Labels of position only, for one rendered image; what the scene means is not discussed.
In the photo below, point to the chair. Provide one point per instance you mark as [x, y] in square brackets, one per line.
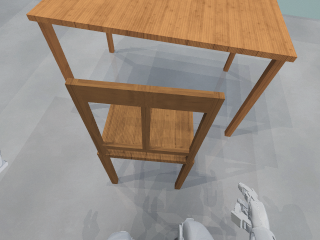
[145, 122]

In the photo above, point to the table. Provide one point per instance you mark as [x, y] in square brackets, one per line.
[248, 27]

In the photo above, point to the right robot forearm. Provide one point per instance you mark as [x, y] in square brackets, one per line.
[261, 233]

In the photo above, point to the robot right shin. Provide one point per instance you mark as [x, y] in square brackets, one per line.
[189, 219]

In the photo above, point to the right robot hand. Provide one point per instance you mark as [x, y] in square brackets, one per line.
[253, 214]

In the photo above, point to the robot right thigh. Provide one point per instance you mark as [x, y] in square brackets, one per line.
[193, 230]

